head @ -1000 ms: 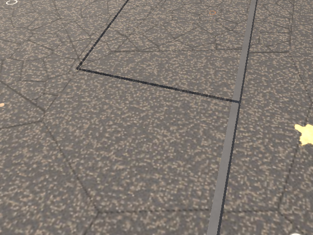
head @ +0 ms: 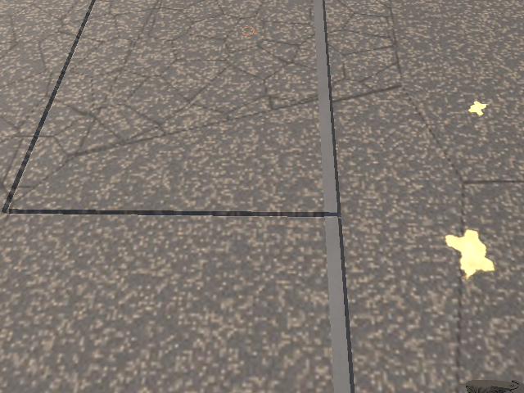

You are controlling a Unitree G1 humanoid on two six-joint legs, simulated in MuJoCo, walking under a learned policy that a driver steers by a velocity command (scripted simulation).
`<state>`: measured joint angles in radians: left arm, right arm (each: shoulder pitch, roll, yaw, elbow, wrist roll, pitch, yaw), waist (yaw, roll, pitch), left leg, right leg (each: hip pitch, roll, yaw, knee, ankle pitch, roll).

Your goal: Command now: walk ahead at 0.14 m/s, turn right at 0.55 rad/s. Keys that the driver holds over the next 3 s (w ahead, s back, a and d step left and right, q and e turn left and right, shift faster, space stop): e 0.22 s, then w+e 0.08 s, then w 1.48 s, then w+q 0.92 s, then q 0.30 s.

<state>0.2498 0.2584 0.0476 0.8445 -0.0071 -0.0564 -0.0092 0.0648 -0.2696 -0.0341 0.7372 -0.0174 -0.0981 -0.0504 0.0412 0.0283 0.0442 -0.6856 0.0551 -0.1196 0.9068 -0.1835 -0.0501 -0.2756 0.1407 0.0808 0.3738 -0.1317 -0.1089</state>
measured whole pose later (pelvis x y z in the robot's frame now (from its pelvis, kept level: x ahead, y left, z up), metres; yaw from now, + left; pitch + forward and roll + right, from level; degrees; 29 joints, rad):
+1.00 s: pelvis +0.28 -0.06 +0.00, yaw -17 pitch +3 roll +0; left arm 0.48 0.22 0.03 0.85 -0.01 -0.08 0.00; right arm 0.06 -0.26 -0.04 0.70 0.02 -0.09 0.05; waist 0.08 0.06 0.00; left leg -0.70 0.06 0.01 0.62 0.12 0.04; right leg 0.06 0.04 -0.01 0.19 -0.31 -0.06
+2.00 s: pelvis +0.78 -0.28 -0.03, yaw -13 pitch +2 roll -1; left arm 0.36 0.23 0.05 0.89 0.02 -0.09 -0.01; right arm 0.19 -0.27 -0.05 0.79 0.02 -0.05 0.00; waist 0.04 0.05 -0.01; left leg -0.79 0.07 -0.10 1.05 -0.08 0.02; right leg -0.06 0.05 -0.09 0.25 -0.23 -0.07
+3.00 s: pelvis +1.29 -0.31 -0.03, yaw +22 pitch +2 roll -1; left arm 0.18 0.26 0.07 0.75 0.01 -0.05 0.01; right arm 0.18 -0.31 -0.09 0.61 0.02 0.04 -0.02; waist 0.02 0.03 0.07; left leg -0.65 0.05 -0.03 1.06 -0.35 -0.06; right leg -0.23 -0.01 -0.11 0.38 -0.18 -0.03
